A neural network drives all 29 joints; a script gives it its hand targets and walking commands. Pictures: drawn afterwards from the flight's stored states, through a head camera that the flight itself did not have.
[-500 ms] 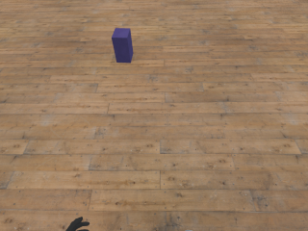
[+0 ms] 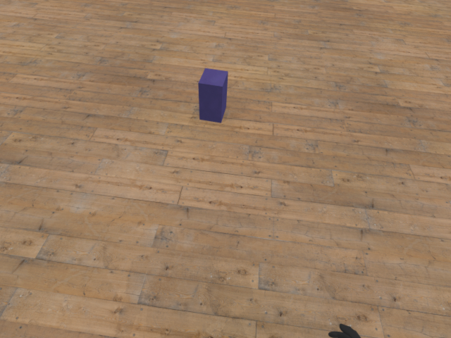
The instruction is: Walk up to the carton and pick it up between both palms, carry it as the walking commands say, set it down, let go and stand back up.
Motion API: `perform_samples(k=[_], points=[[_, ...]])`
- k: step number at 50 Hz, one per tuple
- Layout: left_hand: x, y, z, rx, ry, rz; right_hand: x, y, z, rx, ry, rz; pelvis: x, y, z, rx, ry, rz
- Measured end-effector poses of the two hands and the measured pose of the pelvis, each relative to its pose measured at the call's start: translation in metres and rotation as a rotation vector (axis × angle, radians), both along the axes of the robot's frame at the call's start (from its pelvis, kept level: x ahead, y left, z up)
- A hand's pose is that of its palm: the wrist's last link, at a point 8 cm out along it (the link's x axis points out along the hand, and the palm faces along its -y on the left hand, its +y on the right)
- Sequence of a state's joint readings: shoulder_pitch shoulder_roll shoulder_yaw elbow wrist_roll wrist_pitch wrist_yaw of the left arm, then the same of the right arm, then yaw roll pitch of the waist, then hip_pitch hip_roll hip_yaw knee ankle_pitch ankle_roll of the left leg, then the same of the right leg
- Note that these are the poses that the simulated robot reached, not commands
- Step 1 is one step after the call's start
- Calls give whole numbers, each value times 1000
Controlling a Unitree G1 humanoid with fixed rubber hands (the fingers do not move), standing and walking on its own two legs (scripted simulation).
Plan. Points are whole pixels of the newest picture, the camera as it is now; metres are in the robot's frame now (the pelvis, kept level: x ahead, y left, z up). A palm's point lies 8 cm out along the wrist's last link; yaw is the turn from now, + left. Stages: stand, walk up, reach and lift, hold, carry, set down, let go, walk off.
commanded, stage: walk up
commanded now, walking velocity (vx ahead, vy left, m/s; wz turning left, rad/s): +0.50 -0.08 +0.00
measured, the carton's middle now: (213, 96) +1.65 +0.16 -0.62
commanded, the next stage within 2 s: none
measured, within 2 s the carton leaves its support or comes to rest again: neither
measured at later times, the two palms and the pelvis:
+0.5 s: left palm (169, 214) +0.42 +0.16 -0.11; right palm out of the picture +0.14 -0.27 -0.14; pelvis +0.25 -0.05 +0.00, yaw -1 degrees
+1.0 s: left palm (145, 239) +0.34 +0.20 -0.09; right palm (319, 165) +0.62 -0.23 -0.12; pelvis +0.47 -0.02 +0.02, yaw +1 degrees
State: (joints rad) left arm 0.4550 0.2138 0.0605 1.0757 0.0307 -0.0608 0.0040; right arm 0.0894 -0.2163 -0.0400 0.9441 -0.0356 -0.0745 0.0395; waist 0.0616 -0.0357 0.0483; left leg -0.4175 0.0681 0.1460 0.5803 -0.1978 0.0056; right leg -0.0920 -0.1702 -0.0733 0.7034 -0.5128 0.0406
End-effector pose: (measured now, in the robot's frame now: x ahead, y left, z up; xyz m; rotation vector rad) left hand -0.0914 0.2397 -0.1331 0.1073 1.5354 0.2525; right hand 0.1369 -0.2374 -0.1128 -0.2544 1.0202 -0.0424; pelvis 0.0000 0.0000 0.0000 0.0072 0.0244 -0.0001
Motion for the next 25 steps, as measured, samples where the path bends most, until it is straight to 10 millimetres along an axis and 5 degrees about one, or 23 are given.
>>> perform_samples(k=[7, 13, 18, 23, 25], points=[[192, 30, 6, -26, -249, -130, -71, -9, 22, -81, 262, -176, 64, 13, 23, -37, -5, -6], [316, 13, 17, -58, -379, -195, -104, 8, 26, -42, 434, -276, 120, 8, 26, -32, -11, -2], [402, -23, 23, -87, -459, -249, -82, 12, 18, 10, 491, -320, 166, -9, 22, -16, -7, -2], [491, -66, 24, -66, -549, -310, -30, -14, -9, 46, 534, -326, 224, -38, 5, 18, 0, -8], [513, -75, 21, -30, -561, -315, -1, -31, -24, 51, 548, -304, 245, -50, -4, 4, -2, -13]])
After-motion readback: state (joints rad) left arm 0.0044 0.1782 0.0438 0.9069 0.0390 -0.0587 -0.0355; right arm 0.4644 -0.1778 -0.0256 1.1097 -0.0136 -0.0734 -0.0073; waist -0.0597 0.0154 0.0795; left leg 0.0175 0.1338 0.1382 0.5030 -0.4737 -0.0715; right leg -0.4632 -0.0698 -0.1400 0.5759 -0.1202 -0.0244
